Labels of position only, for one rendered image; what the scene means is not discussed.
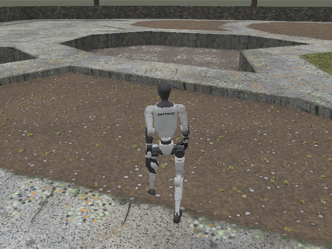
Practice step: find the robot left upper arm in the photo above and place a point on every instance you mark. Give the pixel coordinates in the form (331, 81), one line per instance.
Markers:
(149, 119)

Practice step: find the right robot forearm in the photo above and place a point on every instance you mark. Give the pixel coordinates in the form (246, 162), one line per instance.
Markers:
(185, 136)

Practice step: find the right robot shin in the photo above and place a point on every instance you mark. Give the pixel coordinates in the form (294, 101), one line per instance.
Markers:
(178, 197)

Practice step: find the left robot hand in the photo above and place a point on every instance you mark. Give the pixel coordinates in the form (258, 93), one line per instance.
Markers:
(148, 161)

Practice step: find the robot right upper arm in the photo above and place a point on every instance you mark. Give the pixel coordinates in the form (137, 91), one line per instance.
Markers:
(183, 117)

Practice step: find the right robot hand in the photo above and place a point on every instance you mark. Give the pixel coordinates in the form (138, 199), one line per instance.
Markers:
(183, 144)

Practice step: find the robot torso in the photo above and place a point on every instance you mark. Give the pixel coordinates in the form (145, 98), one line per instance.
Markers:
(165, 122)

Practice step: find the left robot forearm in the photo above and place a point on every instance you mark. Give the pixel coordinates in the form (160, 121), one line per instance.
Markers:
(149, 145)

